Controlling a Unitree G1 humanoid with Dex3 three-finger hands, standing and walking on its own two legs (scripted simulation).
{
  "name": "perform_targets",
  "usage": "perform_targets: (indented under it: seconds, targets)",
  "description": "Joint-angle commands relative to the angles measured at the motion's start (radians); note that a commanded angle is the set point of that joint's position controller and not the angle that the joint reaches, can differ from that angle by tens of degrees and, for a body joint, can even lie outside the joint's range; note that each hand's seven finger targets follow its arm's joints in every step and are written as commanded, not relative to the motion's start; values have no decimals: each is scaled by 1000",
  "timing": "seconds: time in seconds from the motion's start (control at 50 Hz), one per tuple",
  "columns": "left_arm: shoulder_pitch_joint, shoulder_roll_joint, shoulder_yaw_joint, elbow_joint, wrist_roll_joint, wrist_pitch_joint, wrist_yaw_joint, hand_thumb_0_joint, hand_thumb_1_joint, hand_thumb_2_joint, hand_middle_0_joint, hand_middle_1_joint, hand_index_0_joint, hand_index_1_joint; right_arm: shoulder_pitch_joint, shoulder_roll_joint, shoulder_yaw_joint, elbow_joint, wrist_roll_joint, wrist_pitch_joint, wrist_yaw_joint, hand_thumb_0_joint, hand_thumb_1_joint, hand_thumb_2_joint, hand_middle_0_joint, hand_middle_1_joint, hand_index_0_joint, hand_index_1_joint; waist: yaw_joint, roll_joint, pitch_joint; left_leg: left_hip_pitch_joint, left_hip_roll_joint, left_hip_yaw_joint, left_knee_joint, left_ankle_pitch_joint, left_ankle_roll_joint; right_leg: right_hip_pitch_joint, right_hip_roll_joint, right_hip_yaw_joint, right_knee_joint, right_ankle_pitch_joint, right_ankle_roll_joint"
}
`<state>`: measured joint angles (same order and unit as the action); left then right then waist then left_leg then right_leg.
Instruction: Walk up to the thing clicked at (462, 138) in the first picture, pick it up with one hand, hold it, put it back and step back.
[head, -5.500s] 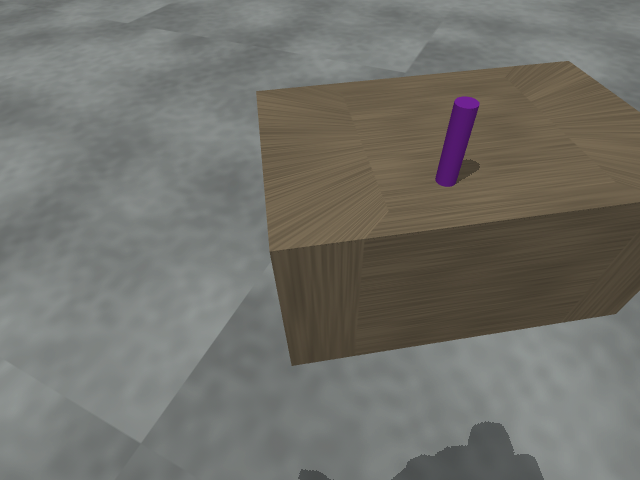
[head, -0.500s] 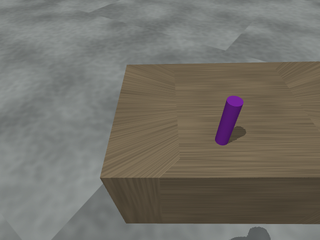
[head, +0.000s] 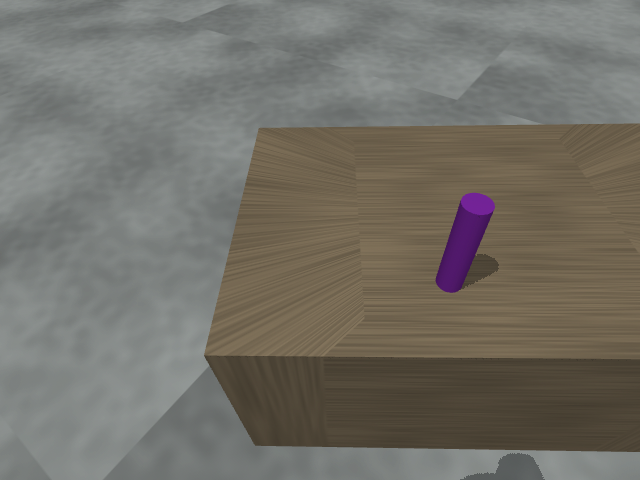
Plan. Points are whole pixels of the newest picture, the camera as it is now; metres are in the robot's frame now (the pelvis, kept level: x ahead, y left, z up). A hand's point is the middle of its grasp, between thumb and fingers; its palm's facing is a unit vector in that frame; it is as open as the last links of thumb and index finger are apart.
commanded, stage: stand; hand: right
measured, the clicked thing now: (461, 247) +0.52 -0.23 -0.07
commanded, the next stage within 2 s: go down in 0.62 s
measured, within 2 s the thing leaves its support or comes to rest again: neither
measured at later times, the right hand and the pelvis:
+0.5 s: hand out of the picture +0.08 -0.26 -0.16, palm faces -0.03 +0.94 -0.34, open 7.4 cm; pelvis +0.00 +0.00 +0.00, yaw +1 degrees
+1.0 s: hand out of the picture +0.16 -0.25 -0.15, palm faces +0.06 +0.95 -0.31, open 12.0 cm; pelvis -0.01 +0.00 -0.02, yaw +0 degrees
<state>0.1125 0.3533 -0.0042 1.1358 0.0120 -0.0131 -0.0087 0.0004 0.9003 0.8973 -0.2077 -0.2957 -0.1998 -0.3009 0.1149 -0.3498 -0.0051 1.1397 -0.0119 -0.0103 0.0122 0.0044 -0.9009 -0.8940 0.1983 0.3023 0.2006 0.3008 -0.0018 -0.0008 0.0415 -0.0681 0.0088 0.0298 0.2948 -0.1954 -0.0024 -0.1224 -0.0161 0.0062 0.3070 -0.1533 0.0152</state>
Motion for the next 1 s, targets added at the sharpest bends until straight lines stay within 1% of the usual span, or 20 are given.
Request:
perform_targets:
  seconds: [0.0, 0.34, 0.46, 0.48, 0.68, 0.7, 0.72, 0.74, 0.76, 0.78, 0.8, 0.82, 0.84, 0.86, 0.88, 0.9, 0.92, 0.94, 0.96, 0.98]
  targets:
    - [-41, 209, 37, -56, -3, -20, 19, 0, 899, 900, -200, -300, -200, -300, -39, -215, -38, -63, 2, -25, -19, 0, -900, -900, 200, 300, 200, 300, 2, 7, -72, -18, 131, -97, -51, 151, 23, 37, -118, 91, -31, 155, -34]
    - [-38, 214, 39, -53, -3, -21, 20, 0, 899, 900, -200, -300, -200, -300, -32, -208, -37, -67, 3, -21, -19, 0, -900, -900, 200, 300, 200, 300, -1, -5, -56, -23, 122, -99, -51, 131, 20, 34, -120, 85, -44, 144, -33]
    - [-40, 211, 38, -56, -2, -22, 21, 0, 899, 900, -200, -300, -200, -300, -37, -212, -38, -70, 4, -22, -20, 0, -900, -900, 200, 300, 200, 300, -2, 4, -69, -7, 129, -104, -43, 151, 19, 36, -120, 82, -39, 156, -34]
    - [-45, 210, 39, -58, -3, -22, 20, 0, 899, 900, -200, -300, -200, -300, -28, -210, -36, -68, 2, -23, -20, 0, -900, -900, 200, 300, 200, 300, -3, 5, -63, -22, 126, -98, -40, 162, 22, 47, -128, 92, -44, 187, -35]
    - [-44, 212, 39, -60, -5, -22, 22, 0, 899, 900, -200, -300, -200, -300, -31, -211, -37, -70, 2, -21, -21, 0, -900, -900, 200, 300, 200, 300, -2, 6, -63, -21, 126, -102, -41, 164, 20, 47, -123, 84, -39, 172, -35]
    - [-43, 211, 39, -61, -4, -22, 22, 0, 819, 820, -120, -220, -120, -220, -36, -213, -39, -72, 2, -20, -22, 0, -820, -820, 120, 220, 120, 220, 0, 4, -77, -13, 132, -102, -35, 170, 23, 58, -126, 83, -34, 179, -37]
    - [-394, 35, 30, -412, -85, -128, 31, 0, 739, 740, -48, -140, -40, -140, -387, -9, 6, -422, 77, -96, -32, 0, -740, -740, 62, 140, 58, 140, 13, -99, -65, -168, 6, -13, 72, 119, 3, -76, 15, -46, 72, 79, -25]
    - [-350, 59, 13, -406, -109, -143, 52, 0, 659, 660, -33, -60, -23, -60, -349, -63, -3, -480, 115, -140, -50, 0, -660, -660, 59, 60, 59, 60, -24, 6, -119, -107, 4, -10, 41, 72, -7, -25, 5, -33, 52, 32, -28]
    - [-259, 154, 63, -346, -90, -137, 61, 0, 579, 580, -37, -45, -28, -54, -227, -183, -51, -382, 69, -90, -52, 0, -580, -580, 29, 68, 38, 69, -4, -37, -41, -182, 5, -12, 69, 24, -1, -94, 18, -29, 83, 3, -31]
    - [-184, 205, 112, -272, -86, -120, 65, 0, 499, 500, -34, -41, -23, -52, -152, -189, -75, -242, 66, -40, -53, 0, -500, -500, 29, 68, 37, 68, -3, 8, -53, -230, -6, 4, 119, 17, -2, -142, 18, -28, 120, -3, -31]
    - [-162, 256, 166, -284, -80, -105, 73, 0, 419, 420, -39, -48, -35, -53, -121, -204, -113, -191, 56, 3, -54, 0, -420, -420, 26, 67, 37, 67, 11, 43, -108, -247, -10, 10, 151, 34, -2, -139, 17, -25, 154, 13, -33]
    - [-153, 209, 158, -288, -69, -113, 75, 0, 339, 340, -35, -46, -33, -49, -221, -214, -120, -243, 34, 14, -53, 0, -340, -340, 49, 54, 49, 54, 17, 21, -202, -241, -9, 10, 179, 42, 0, -121, 13, -16, 182, 30, -29]
    - [-113, 156, 148, -289, -57, -113, 73, 0, 259, 260, -34, -44, -37, -41, -263, -205, -127, -246, 22, 27, -48, 0, -260, -260, 49, 54, 50, 54, 11, 28, -228, -249, -10, 5, 200, 50, 3, -154, 13, -14, 210, 42, -29]
    - [-108, 145, 160, -311, -40, -108, 69, 0, 179, 180, -33, -44, -43, -33, -260, -217, -155, -228, 4, 51, -41, 0, -202, -187, 57, 49, 54, 49, 7, 48, -240, -262, -12, 0, 209, 50, 6, -177, 15, -14, 221, 36, -33]
    - [-21, 156, 180, -363, -37, -106, 69, 0, 99, 146, -35, -45, -49, -31, -121, -237, -186, -248, -2, 82, -33, 0, -138, -155, 65, 44, 60, 44, 2, 51, -311, -214, -12, 0, 216, 87, 4, -143, 26, -22, 233, 66, -32]
    - [79, 180, 202, -403, -35, -99, 69, 0, 30, 113, -35, -48, -59, -23, -3, -228, -194, -283, 3, 115, -22, 0, -78, -129, 68, 41, 62, 41, 11, 41, -358, -191, -14, 2, 216, 147, 2, -113, 30, -30, 233, 114, -32]
    - [146, 146, 186, -323, -35, -89, 63, 0, -39, 88, -37, -51, -65, -22, -11, -224, -184, -326, 6, 143, -7, 0, -31, -107, 74, 38, 66, 38, 5, -11, -282, -226, -19, 9, 207, 152, 7, -119, 29, -29, 217, 122, -28]
    - [137, 132, 185, -338, -35, -85, 52, 0, -74, 78, -37, -50, -64, -21, 9, -221, -188, -363, 3, 174, 5, 0, 28, -96, 70, 39, 64, 39, -1, -54, -262, -236, -18, 11, 206, 149, 11, -124, 31, -33, 213, 123, -25]
    - [126, 142, 192, -406, -37, -81, 46, 0, -121, 71, -37, -49, -62, -23, 33, -196, -173, -378, 5, 209, 18, 0, 105, -87, 63, 43, 60, 43, 9, -34, -262, -241, -19, 13, 203, 145, 12, -131, 29, -32, 215, 117, -29]
    - [87, 122, 173, -448, -44, -75, 38, 0, -142, 68, -37, -47, -60, -22, -6, -192, -162, -445, 5, 235, 25, 0, 131, -80, 65, 43, 61, 43, 4, -33, -259, -249, -20, 16, 211, 130, 13, -154, 25, -28, 219, 101, -29]
